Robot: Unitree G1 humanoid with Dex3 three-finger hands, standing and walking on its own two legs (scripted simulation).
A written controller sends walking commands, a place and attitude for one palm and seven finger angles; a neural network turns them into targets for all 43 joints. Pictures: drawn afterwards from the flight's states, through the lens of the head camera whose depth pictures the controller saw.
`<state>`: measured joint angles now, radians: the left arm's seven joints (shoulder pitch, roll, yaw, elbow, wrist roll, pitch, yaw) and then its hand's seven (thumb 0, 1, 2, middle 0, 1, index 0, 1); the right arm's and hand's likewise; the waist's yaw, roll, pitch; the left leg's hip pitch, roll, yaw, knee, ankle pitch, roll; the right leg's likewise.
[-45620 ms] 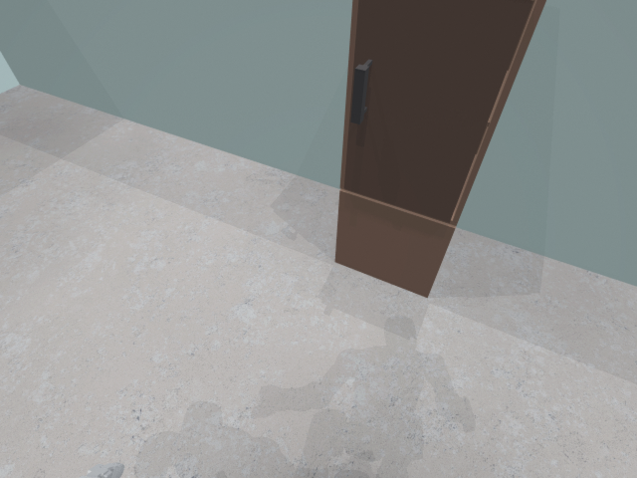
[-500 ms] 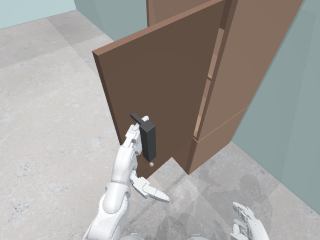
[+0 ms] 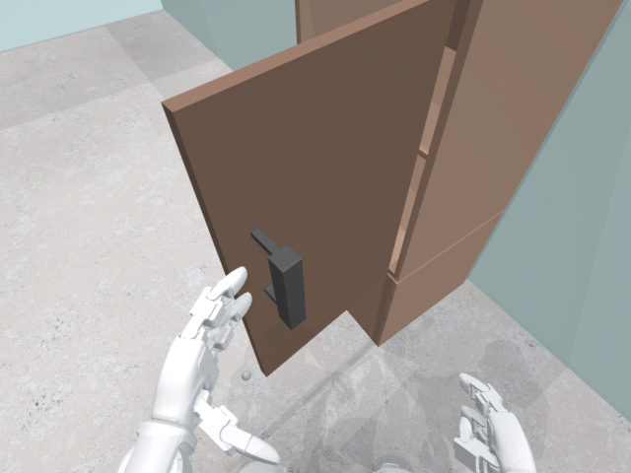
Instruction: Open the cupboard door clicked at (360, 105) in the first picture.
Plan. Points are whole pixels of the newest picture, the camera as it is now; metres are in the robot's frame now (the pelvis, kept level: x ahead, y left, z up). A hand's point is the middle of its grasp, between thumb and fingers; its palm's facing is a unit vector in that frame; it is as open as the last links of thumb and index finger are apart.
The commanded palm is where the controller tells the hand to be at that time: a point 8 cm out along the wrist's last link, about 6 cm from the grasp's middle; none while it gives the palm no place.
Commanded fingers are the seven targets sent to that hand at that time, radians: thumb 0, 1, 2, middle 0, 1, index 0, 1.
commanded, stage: slide the hand sideways off the handle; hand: left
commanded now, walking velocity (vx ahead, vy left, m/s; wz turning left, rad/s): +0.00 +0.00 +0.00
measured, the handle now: (277, 279) +0.33 +0.07 +0.07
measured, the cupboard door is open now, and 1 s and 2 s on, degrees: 96 96 96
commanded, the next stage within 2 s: draw the hand back to the body in 0.28 s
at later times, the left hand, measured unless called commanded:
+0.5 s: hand (211, 398) +0.19 +0.12 +0.08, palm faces -0.13 -0.99 -0.05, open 16.3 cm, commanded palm +0.17 +0.19 +0.09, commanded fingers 0.00 -0.50 0.30 -0.15 -0.30 -0.15 -0.30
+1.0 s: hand (111, 380) +0.19 +0.19 +0.14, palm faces +0.09 -0.97 -0.25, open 15.6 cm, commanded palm +0.15 +0.25 +0.16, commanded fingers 0.00 -0.08 0.48 -0.17 -0.30 -0.17 -0.30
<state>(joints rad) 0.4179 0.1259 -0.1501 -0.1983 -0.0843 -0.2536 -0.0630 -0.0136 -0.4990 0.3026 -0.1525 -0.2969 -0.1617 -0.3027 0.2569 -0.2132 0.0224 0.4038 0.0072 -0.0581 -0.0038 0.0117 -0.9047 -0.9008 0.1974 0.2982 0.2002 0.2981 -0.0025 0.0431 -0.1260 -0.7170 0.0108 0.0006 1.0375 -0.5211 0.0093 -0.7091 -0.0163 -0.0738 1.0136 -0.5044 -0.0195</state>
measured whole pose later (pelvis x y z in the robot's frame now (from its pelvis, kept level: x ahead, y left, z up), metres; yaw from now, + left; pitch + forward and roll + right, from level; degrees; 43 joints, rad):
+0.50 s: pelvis -0.01 +0.00 -0.01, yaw +0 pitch +11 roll -1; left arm 0.52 0.20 -0.04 -0.29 -0.17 -0.26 -0.17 -0.01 -0.50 0.30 -0.15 -0.30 -0.15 -0.30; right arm 0.28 -0.23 0.01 0.40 0.03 -0.09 -0.04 0.01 -0.90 -0.90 0.20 0.30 0.20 0.30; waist 0.00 0.05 -0.14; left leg -0.75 0.02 -0.01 1.09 -0.53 0.00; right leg -0.73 -0.01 -0.09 1.05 -0.51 -0.03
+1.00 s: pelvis +0.00 +0.01 +0.03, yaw +0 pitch +4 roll -2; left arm 0.59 0.29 0.08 -0.46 -0.11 -0.05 -0.02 -0.01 -0.37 0.36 -0.16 -0.30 -0.16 -0.30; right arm 0.28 -0.22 0.05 0.45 0.03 -0.13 -0.09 0.01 -0.90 -0.90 0.20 0.30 0.20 0.30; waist 0.03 0.06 -0.11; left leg -0.47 0.01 0.00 0.85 -0.46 0.03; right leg -0.45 -0.01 -0.07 0.79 -0.42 0.00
